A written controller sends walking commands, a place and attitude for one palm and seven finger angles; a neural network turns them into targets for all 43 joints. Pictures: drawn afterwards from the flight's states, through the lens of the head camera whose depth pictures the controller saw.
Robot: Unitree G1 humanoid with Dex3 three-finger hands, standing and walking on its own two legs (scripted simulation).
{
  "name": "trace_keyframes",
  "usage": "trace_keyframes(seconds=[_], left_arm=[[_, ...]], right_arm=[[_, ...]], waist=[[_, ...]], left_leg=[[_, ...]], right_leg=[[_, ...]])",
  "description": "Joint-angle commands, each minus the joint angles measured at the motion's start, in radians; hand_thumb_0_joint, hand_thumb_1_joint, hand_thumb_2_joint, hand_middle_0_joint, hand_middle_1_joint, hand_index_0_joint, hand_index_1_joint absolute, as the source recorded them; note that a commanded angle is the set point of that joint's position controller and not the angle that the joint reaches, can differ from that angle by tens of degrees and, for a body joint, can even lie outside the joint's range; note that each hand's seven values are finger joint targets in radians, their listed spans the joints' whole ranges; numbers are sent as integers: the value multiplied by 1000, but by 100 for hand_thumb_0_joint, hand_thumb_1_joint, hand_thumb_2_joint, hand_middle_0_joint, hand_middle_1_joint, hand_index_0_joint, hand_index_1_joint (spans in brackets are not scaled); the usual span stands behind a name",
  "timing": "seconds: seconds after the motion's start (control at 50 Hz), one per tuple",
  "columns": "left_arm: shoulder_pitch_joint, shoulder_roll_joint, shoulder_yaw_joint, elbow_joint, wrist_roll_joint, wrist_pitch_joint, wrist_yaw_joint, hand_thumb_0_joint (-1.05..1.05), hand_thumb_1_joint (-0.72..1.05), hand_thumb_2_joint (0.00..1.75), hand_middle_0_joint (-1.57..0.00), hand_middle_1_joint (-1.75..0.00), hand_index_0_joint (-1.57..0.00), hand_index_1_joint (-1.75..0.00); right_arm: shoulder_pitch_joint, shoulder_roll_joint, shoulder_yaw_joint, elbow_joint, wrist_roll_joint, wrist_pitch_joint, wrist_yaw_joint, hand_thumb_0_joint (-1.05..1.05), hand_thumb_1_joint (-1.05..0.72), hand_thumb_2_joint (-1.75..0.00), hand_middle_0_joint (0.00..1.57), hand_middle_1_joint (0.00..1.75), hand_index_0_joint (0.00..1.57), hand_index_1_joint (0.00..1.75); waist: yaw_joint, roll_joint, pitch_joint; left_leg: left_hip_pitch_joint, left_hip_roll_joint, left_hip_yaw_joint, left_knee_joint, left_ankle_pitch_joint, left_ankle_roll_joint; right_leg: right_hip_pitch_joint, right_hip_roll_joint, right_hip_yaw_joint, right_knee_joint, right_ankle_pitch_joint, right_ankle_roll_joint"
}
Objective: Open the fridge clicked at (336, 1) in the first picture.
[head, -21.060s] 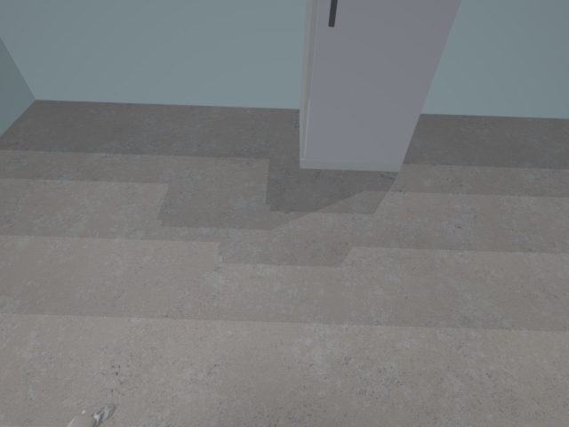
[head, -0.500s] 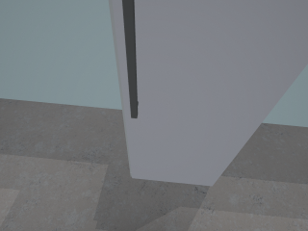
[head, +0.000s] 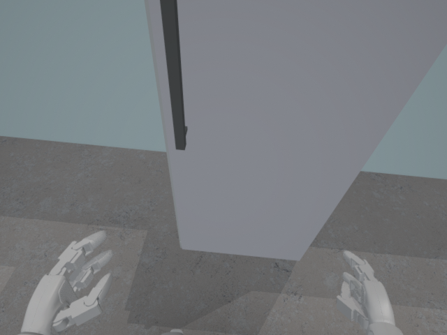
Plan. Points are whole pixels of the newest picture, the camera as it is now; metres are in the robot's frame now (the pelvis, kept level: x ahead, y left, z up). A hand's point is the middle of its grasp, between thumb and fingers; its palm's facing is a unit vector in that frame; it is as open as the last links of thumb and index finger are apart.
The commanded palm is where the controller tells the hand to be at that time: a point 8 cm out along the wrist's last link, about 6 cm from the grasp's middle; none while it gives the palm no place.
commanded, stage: raise the hand to about handle height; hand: left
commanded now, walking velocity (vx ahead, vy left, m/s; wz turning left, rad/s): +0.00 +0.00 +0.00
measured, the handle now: (175, 37) +0.52 +0.12 +0.27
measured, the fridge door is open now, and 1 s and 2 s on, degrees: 0 0 0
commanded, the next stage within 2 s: move the hooked fingers beside the handle in 1.70 s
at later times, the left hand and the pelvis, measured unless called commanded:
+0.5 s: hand (51, 225) +0.24 +0.26 +0.13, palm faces +0.07 -0.99 -0.07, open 11.5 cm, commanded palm +0.20 +0.30 +0.12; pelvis +0.01 +0.01 +0.01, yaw +0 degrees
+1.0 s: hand (5, 186) +0.26 +0.30 +0.18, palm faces +0.04 -0.99 -0.09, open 13.8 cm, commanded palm +0.22 +0.35 +0.21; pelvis +0.01 +0.03 +0.04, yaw +2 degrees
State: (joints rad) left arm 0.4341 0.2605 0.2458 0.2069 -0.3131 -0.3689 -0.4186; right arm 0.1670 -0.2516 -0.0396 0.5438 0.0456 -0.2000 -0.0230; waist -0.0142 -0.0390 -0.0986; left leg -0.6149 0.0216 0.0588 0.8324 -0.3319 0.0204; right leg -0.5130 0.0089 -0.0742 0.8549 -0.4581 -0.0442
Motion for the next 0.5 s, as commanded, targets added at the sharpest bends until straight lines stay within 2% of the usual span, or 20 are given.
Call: trace_keyframes(seconds=[0.0, 0.02, 0.04, 0.06, 0.08, 0.12, 0.14, 0.16, 0.2, 0.22, 0.26, 0.28, 0.3, 0.32, 0.34, 0.36, 0.4, 0.42, 0.46, 0.48], left_arm=[[-148, 220, 169, -585, -69, -183, 58, 0, 41, 69, -24, -62, -24, -62], [-237, 221, 133, -669, -57, -225, 85, 0, 39, 68, -24, -63, -24, -63], [-242, 203, 105, -668, -41, -256, 104, 0, 36, 67, -24, -64, -24, -64], [-248, 141, 32, -641, -39, -282, 106, 0, 34, 66, -24, -66, -24, -66], [-250, 140, 13, -605, -39, -298, 98, 0, 32, 65, -24, -68, -24, -68], [-260, 151, -16, -480, -46, -260, 47, 0, 27, 63, -25, -70, -25, -70], [-267, 173, -22, -418, -42, -219, 18, 0, 25, 62, -25, -72, -25, -72], [-269, 197, -20, -363, -37, -163, -11, 0, 22, 61, -25, -74, -25, -74], [-280, 276, 40, -268, -31, -33, -47, 0, 18, 59, -25, -76, -25, -76], [-269, 327, 98, -216, -35, 32, -54, 0, 15, 58, -25, -78, -25, -78], [-266, 369, 174, -236, -59, 128, -56, 0, 11, 56, -26, -81, -26, -81], [-247, 370, 215, -268, -87, 153, -42, 0, 8, 55, -26, -82, -26, -82], [-229, 373, 263, -308, -116, 162, -21, 0, 6, 54, -26, -84, -26, -84], [-206, 384, 317, -320, -140, 159, 0, 0, 4, 53, -26, -86, -26, -86], [-202, 358, 324, -382, -160, 141, 19, 0, 1, 52, -26, -87, -26, -87], [-175, 337, 329, -390, -166, 128, 37, 0, -1, 51, -27, -88, -27, -88], [-164, 275, 269, -421, -152, 97, 51, 0, -6, 49, -27, -92, -27, -92], [-162, 249, 236, -408, -138, 97, 44, 0, -8, 48, -27, -93, -27, -93], [-160, 234, 183, -369, -107, 120, 22, 0, -13, 46, -27, -96, -27, -96], [-180, 226, 148, -355, -93, 142, 5, 0, -15, 45, -27, -98, -27, -98]], right_arm=[[-14, -93, -32, -170, -19, -64, -35, 0, -90, -90, 20, 30, 20, 30], [14, -99, -27, -145, -26, -71, -41, 0, -90, -90, 20, 30, 20, 30], [17, -98, -25, -124, -26, -79, -48, 0, -90, -90, 20, 30, 20, 30], [14, -100, -17, -104, -20, -94, -53, 0, -90, -90, 20, 30, 20, 30], [17, -111, -14, -84, -16, -110, -59, 0, -90, -90, 20, 30, 20, 30], [16, -139, 1, -63, 3, -123, -68, 0, -90, -90, 20, 30, 20, 30], [12, -149, 2, -57, 10, -125, -75, 0, -90, -90, 20, 30, 20, 30], [7, -155, 3, -62, 15, -125, -83, 0, -90, -90, 20, 30, 20, 30], [-1, -159, 5, -78, 22, -110, -100, 0, -90, -90, 20, 30, 20, 30], [-9, -159, 8, -85, 26, -103, -104, 0, -90, -90, 20, 30, 20, 30], [-28, -143, 19, -121, 24, -93, -103, 0, -90, -90, 20, 30, 20, 30], [-42, -131, 24, -137, 21, -91, -100, 0, -90, -90, 20, 30, 20, 30], [-45, -121, 27, -145, 19, -93, -99, 0, -90, -90, 20, 30, 20, 30], [-50, -112, 31, -148, 14, -98, -93, 0, -90, -90, 20, 30, 20, 30], [-41, -101, 36, -152, 13, -106, -86, 0, -90, -90, 20, 30, 20, 30], [-32, -96, 33, -146, 14, -113, -79, 0, -90, -90, 20, 30, 20, 30], [-12, -104, 27, -131, 13, -132, -64, 0, -90, -90, 20, 30, 20, 30], [-4, -111, 23, -125, 11, -138, -57, 0, -90, -90, 20, 30, 20, 30], [23, -128, 12, -107, 18, -144, -52, 0, -90, -90, 20, 30, 20, 30], [29, -137, 10, -103, 21, -146, -53, 0, -90, -90, 20, 30, 20, 30]], waist=[[28, 233, -220], [-4, 240, -196], [-20, 256, -167], [-46, 254, -112], [-56, 244, -88], [-83, 178, 6], [-83, 137, 38], [-72, 108, 35], [-39, 55, 22], [-12, 64, 16], [31, 59, -65], [53, 62, -97], [68, 52, -144], [87, 33, -163], [89, 34, -187], [86, 27, -174], [71, 73, -154], [63, 41, -131], [42, 57, -103], [28, 59, -79]], left_leg=[[199, -21, -48, -35, 137, 8], [206, -12, -65, -22, 119, 11], [202, -7, -75, -23, 81, 13], [200, -4, -85, -15, 41, 16], [187, 0, -95, -7, 10, 18], [128, 2, -112, -4, -50, 22], [105, 0, -111, -13, -76, 23], [83, -5, -107, -19, -88, 24], [62, -6, -95, -36, -78, 23], [66, -6, -97, -51, -67, 23], [111, -9, -98, -85, -12, 22], [132, -10, -97, -98, 22, 20], [157, -8, -97, -105, 66, 17], [167, -6, -104, -111, 105, 13], [180, -6, -104, -120, 146, 11], [194, -5, -98, -131, 164, 8], [251, -5, -89, -155, 210, 9], [266, -4, -89, -156, 241, 12], [288, -5, -81, -171, 251, 17], [296, -4, -80, -181, 237, 21]], right_leg=[[-9, -8, 101, -164, 174, 28], [-58, 5, 99, -155, 151, 24], [-96, 9, 99, -162, 85, 15], [-145, 11, 92, -165, 47, 16], [-161, 9, 95, -169, 19, 18], [-157, 3, 124, -216, -42, 29], [-151, -3, 138, -245, -86, 34], [-134, -11, 167, -275, -135, 40], [-88, -33, 204, -322, -192, 49], [-52, -44, 213, -333, -187, 52], [45, -59, 196, -337, -118, 57], [86, -58, 182, -333, -66, 58], [128, -56, 168, -324, 5, 62], [167, -51, 157, -311, 87, 65], [191, -49, 142, -296, 185, 69], [184, -41, 125, -290, 248, 72], [150, -19, 78, -266, 357, 67], [144, -10, 71, -260, 420, 71], [111, -6, 56, -266, 444, 74], [87, 0, 49, -276, 407, 72]])
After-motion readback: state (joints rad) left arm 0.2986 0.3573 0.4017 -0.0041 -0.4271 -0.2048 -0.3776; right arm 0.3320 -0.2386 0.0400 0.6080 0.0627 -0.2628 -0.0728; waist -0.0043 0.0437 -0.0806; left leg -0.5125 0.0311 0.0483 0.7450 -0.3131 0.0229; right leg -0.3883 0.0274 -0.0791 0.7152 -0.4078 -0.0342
